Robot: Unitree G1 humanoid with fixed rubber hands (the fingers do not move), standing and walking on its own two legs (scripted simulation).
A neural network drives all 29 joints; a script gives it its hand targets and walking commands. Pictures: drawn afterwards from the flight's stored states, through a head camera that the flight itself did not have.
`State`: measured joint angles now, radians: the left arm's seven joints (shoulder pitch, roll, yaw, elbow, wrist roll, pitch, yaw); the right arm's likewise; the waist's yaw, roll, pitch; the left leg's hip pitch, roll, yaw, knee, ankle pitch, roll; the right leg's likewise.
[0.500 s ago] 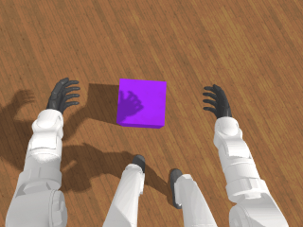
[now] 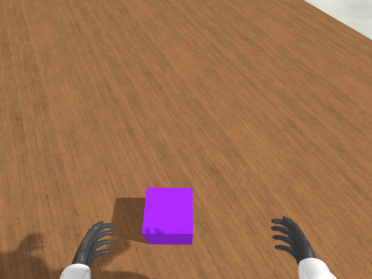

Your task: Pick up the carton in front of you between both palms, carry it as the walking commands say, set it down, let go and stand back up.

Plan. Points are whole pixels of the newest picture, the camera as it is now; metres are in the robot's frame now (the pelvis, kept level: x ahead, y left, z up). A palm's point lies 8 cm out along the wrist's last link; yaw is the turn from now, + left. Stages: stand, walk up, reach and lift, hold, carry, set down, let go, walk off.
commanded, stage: let go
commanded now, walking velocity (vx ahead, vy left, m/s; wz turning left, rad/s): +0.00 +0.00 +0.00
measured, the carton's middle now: (170, 217) +0.42 +0.10 -0.65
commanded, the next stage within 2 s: stand in 0.48 s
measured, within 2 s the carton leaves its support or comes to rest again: neither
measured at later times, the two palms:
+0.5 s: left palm (92, 265) +0.17 +0.21 -0.07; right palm (320, 259) +0.18 -0.25 -0.07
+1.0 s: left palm (62, 273) +0.15 +0.29 -0.09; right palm (338, 273) +0.15 -0.29 -0.08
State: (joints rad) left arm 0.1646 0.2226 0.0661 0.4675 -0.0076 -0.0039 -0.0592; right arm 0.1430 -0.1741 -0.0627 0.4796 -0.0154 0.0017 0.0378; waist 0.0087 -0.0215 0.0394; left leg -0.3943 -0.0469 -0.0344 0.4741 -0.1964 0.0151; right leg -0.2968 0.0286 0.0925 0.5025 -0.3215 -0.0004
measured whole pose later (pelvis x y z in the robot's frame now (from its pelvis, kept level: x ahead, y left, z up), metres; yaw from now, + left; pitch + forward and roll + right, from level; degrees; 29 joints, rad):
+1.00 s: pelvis +0.03 +0.00 +0.00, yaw -1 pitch +0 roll +0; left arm 0.22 0.35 0.03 0.71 0.03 0.01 0.02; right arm 0.13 -0.32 -0.03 0.83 -0.04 -0.01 -0.03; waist 0.00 -0.04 0.00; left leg -0.23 -0.04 -0.02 0.50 -0.28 0.02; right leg -0.11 0.04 0.11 0.47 -0.36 -0.01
